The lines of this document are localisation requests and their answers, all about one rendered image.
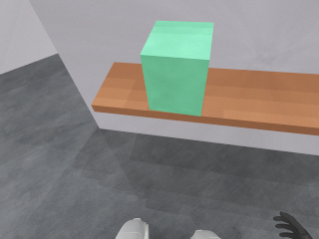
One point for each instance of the carton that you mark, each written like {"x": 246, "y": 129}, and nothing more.
{"x": 175, "y": 60}

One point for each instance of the robot left thigh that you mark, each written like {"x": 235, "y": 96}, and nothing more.
{"x": 134, "y": 229}

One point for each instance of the right robot hand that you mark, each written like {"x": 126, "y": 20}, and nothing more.
{"x": 293, "y": 225}

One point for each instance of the table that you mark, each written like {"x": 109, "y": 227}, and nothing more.
{"x": 276, "y": 101}

